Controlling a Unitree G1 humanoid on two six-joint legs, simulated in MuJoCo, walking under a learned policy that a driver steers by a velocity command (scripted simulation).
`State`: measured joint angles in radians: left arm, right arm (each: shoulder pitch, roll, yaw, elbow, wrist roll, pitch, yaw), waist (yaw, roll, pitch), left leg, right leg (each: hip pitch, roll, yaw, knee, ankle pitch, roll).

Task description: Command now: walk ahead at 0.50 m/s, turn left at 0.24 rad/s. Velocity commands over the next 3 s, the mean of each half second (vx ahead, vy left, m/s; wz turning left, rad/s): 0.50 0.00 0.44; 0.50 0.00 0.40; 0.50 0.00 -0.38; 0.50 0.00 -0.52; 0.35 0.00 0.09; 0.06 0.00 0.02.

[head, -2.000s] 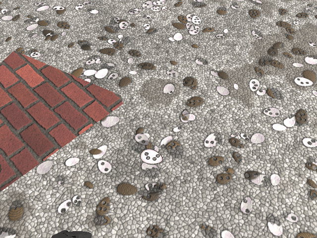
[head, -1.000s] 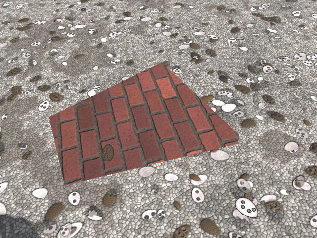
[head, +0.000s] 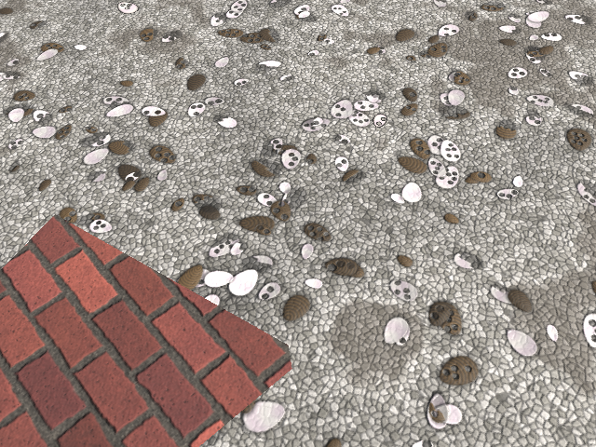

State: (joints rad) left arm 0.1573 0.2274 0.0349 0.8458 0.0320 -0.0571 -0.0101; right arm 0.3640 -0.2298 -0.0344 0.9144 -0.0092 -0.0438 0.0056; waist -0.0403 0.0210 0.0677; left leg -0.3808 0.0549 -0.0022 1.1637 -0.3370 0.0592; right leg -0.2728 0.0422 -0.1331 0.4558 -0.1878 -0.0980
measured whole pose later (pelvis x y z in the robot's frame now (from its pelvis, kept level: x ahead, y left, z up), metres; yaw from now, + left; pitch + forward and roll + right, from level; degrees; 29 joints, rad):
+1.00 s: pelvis +0.55 +0.10 -0.01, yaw +28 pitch +1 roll +0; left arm 0.15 0.26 0.04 0.77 0.03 -0.06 -0.02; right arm 0.37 -0.29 -0.06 0.88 -0.02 -0.06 0.00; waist -0.04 0.02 0.04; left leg -0.21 -0.10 -0.09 1.05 -0.40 0.08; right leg -0.39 0.04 -0.03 0.55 -0.17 -0.06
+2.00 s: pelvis +1.03 +0.23 -0.02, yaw -4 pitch +1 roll +0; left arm 0.04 0.25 0.04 0.70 0.05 -0.02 -0.04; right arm 0.41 -0.24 -0.03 0.89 -0.01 -0.04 -0.01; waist -0.06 0.00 0.06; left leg -0.13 0.10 0.17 0.95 -0.46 0.00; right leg -0.46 0.05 -0.10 0.62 -0.17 -0.12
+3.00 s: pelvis +1.30 +0.22 +0.01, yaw +3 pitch -1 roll +0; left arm 0.31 0.15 0.00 1.11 0.01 -0.01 0.04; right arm 0.25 -0.19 -0.01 1.07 -0.01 0.00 -0.02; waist -0.02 0.02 0.01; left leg -0.23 -0.02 0.05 0.38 -0.13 0.05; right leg -0.15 0.01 -0.01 0.40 -0.23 -0.01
